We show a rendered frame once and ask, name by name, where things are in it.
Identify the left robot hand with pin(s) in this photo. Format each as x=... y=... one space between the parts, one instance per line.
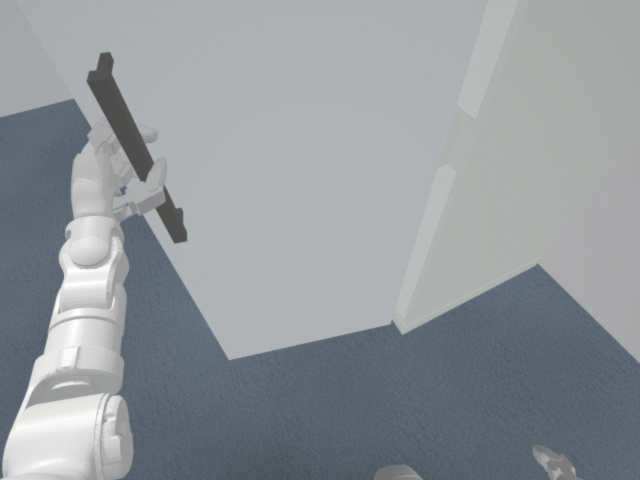
x=96 y=179

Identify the left robot forearm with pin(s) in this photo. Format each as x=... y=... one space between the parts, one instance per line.
x=82 y=352

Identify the right robot hand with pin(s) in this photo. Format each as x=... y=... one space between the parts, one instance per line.
x=558 y=467

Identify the left robot upper arm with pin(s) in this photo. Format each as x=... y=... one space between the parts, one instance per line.
x=83 y=438

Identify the fridge door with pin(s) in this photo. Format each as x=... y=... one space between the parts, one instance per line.
x=302 y=139

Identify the handle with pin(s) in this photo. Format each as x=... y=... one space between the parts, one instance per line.
x=108 y=95

